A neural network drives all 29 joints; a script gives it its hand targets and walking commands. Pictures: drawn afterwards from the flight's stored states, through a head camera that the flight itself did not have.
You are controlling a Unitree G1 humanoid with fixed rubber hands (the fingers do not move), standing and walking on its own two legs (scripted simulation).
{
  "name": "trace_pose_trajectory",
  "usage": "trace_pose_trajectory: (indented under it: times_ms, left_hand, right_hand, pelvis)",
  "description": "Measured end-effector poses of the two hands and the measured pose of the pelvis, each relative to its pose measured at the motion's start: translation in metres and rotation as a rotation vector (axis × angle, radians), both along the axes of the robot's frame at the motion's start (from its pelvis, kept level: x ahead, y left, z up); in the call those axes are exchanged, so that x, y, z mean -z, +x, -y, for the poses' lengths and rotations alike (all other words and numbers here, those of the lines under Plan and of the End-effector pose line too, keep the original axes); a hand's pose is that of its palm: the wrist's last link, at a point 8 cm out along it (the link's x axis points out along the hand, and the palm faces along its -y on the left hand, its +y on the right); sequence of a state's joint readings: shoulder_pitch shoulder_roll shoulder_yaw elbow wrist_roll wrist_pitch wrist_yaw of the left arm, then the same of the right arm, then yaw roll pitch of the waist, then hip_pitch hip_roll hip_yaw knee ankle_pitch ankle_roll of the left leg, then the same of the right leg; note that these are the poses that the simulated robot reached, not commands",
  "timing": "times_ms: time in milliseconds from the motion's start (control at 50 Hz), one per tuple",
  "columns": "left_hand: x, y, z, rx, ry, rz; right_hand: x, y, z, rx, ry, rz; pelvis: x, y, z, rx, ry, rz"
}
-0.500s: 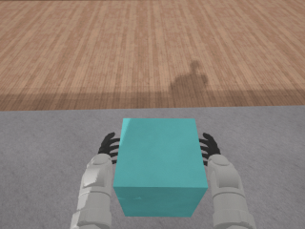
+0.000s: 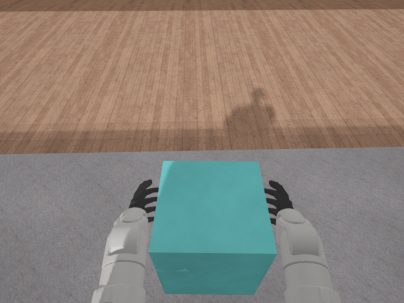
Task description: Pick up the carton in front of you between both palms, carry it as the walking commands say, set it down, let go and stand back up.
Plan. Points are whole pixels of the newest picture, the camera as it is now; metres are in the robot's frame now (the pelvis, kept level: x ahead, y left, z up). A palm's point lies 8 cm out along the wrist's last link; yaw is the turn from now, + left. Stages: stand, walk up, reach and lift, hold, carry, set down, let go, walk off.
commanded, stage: hold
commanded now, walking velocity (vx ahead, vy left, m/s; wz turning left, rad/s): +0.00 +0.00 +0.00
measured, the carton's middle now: (210, 230) +0.29 +0.00 -0.04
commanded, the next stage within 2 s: carry in 0.78 s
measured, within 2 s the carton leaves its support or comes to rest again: neither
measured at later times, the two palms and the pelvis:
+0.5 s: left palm (136, 213) +0.28 +0.15 +0.05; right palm (287, 215) +0.28 -0.15 +0.05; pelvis -0.01 +0.00 +0.00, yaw +0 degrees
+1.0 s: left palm (142, 194) +0.32 +0.14 +0.06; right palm (288, 197) +0.31 -0.16 +0.06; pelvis +0.03 +0.00 -0.01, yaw -1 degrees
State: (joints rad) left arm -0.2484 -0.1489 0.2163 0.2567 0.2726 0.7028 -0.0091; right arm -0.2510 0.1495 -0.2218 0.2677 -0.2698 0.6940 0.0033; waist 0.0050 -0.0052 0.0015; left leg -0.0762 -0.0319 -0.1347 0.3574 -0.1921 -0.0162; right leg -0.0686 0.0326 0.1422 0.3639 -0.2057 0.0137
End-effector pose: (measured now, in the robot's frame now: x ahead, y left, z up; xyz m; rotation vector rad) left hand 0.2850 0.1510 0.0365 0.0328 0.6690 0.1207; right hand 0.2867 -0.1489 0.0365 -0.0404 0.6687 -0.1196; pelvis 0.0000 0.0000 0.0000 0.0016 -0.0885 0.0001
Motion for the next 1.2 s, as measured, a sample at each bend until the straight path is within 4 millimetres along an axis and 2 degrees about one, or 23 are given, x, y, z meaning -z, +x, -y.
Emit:
trace_pose_trajectory:
  times_ms: [160, 460, 820, 900, 980, 1120, 1200]
  left_hand:
    - [-0.015, -0.004, 0.001, 0.000, -0.005, 0.031]
    - [-0.014, -0.007, 0.001, -0.009, -0.016, 0.014]
    - [-0.015, -0.001, 0.001, -0.005, -0.008, 0.020]
    - [-0.019, 0.008, 0.002, -0.007, -0.014, 0.043]
    - [-0.027, 0.026, 0.006, -0.009, -0.027, 0.080]
    - [-0.032, 0.069, 0.023, -0.011, -0.042, 0.043]
    - [-0.026, 0.092, 0.016, -0.044, -0.058, 0.000]
  right_hand:
    - [-0.016, -0.005, 0.001, 0.009, 0.006, 0.031]
    - [-0.014, -0.008, 0.001, 0.016, 0.017, 0.014]
    - [-0.015, -0.002, 0.001, 0.012, 0.008, 0.020]
    - [-0.019, 0.006, 0.002, 0.021, 0.015, 0.043]
    - [-0.027, 0.021, 0.006, 0.040, 0.031, 0.080]
    - [-0.030, 0.061, 0.022, 0.058, 0.036, 0.044]
    - [-0.029, 0.092, 0.016, 0.054, 0.058, 0.001]
  pelvis:
    - [-0.001, -0.003, 0.000, 0.001, 0.000, 0.024]
    - [0.001, -0.013, 0.000, 0.000, 0.000, 0.039]
    - [0.003, -0.005, -0.001, 0.004, 0.000, -0.006]
    - [0.005, 0.005, 0.000, 0.010, 0.000, -0.066]
    - [0.013, 0.022, 0.002, 0.022, 0.003, -0.108]
    - [0.022, 0.072, 0.012, -0.001, -0.008, -0.165]
    - [0.023, 0.106, 0.010, 0.009, 0.023, -0.183]
